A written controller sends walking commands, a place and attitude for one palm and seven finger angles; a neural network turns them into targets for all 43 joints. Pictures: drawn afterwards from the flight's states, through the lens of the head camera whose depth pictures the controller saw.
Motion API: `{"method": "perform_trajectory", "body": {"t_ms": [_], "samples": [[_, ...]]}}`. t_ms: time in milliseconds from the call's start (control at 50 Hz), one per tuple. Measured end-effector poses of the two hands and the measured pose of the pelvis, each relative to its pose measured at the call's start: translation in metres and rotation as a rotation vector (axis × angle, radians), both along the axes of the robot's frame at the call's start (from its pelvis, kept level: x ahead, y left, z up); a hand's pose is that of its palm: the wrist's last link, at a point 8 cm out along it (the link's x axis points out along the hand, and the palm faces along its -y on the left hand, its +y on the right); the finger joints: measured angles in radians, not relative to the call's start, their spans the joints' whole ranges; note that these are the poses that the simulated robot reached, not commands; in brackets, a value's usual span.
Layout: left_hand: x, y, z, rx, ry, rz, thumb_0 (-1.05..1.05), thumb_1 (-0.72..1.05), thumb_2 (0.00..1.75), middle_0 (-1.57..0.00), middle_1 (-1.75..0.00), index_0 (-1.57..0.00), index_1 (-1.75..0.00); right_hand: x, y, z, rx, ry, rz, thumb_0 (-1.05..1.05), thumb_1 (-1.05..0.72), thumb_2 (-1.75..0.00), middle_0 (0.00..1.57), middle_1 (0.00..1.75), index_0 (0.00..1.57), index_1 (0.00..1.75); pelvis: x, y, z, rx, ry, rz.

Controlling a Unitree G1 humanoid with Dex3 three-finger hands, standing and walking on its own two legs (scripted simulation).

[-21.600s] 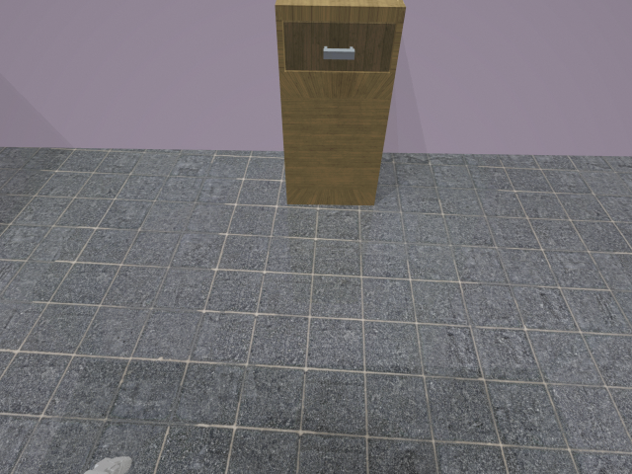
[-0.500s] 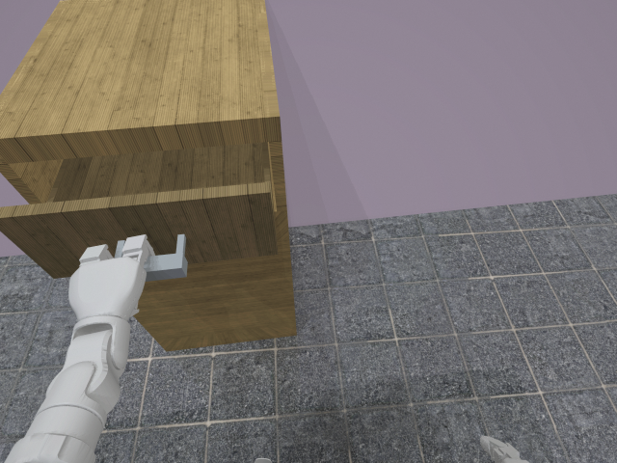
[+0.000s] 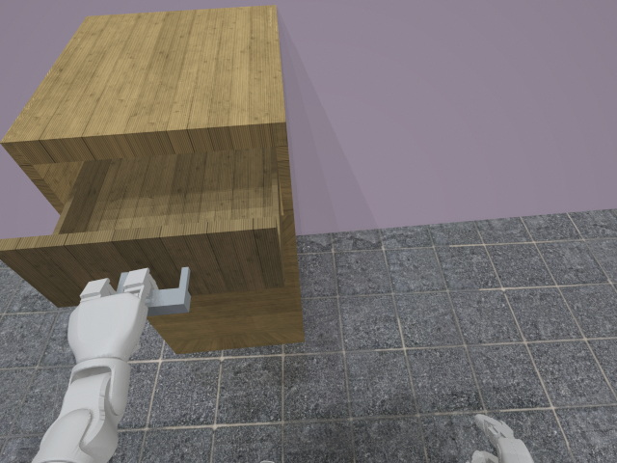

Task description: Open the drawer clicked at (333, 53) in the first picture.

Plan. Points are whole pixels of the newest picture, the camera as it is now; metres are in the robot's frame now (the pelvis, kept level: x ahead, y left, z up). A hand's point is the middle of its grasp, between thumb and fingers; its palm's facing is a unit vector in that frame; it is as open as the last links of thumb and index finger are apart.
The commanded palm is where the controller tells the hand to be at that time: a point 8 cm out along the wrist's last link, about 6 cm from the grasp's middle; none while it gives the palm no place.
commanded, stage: pull the drawer open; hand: left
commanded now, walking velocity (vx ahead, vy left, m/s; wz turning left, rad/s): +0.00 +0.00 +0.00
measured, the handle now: (152, 289) +0.34 +0.26 +0.00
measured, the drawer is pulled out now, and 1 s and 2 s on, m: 0.17 0.28 0.30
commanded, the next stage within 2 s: open the thumb to release the handle in 1.44 s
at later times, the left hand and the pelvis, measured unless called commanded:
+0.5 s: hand (119, 387) +0.21 +0.26 -0.02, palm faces -0.01 -0.06 -1.00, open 6.1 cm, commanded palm +0.19 +0.25 +0.04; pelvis +0.00 +0.00 +0.00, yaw +0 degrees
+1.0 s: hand (110, 426) +0.17 +0.26 -0.02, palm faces -0.04 -0.09 -1.00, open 6.1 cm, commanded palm +0.14 +0.25 +0.04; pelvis +0.00 +0.00 -0.01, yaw +0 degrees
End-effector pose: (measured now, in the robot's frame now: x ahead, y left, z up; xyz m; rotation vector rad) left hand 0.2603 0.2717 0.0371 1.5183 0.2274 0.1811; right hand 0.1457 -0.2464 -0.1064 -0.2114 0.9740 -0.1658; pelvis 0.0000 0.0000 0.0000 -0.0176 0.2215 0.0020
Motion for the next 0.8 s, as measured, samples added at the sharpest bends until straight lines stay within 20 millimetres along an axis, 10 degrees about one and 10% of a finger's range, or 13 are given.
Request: {"method": "perform_trajectory", "body": {"t_ms": [800], "samples": [[-0.082, -0.014, 0.000, -0.022, 0.000, 0.033, 0.03, 0.69, 0.77, -0.39, -1.35, -0.33, -1.33, 0.045, 0.022, 0.011, 0.038, -0.129, 0.113, 0.01, -0.91, -0.90, 0.20, 0.30, 0.20, 0.30, -0.003, -0.005, -0.004, 0.007, -0.035, 0.001]]}}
